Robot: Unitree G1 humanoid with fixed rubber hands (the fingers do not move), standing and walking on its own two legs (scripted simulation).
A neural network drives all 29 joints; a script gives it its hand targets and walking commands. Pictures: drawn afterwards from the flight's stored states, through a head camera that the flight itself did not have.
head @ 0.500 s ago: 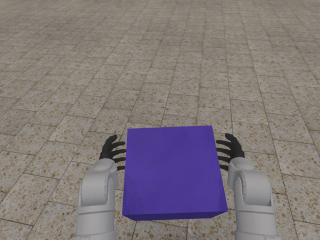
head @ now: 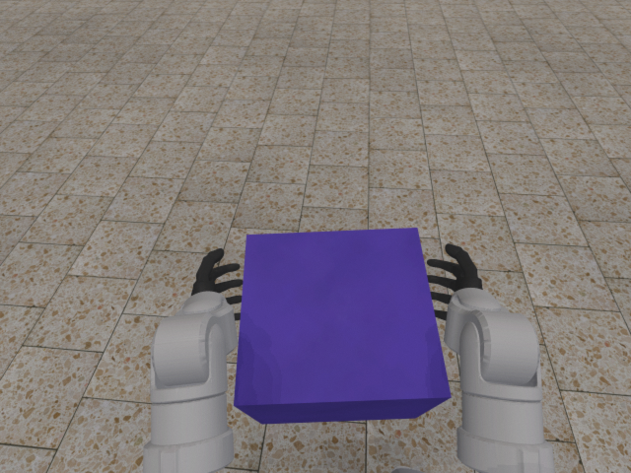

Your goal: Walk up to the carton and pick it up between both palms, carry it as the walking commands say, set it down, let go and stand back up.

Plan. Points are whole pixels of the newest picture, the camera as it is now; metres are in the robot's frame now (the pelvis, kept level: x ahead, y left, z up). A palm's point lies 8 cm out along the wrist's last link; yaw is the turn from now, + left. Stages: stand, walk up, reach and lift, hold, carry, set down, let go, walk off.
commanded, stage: carry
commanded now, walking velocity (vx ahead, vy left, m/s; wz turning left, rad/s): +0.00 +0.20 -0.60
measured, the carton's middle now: (335, 331) +0.30 +0.01 -0.02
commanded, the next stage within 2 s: none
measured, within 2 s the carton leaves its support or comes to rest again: neither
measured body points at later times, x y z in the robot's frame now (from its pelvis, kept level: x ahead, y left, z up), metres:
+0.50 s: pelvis -0.02 +0.09 -0.01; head +0.03 +0.08 +0.44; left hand +0.33 +0.14 +0.06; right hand +0.24 -0.15 +0.07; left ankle +0.04 +0.22 -0.73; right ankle +0.00 -0.09 -0.72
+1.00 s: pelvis -0.01 +0.18 +0.00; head +0.02 +0.14 +0.45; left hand +0.32 +0.11 +0.07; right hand +0.13 -0.13 +0.07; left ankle +0.09 +0.30 -0.69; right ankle -0.07 +0.05 -0.73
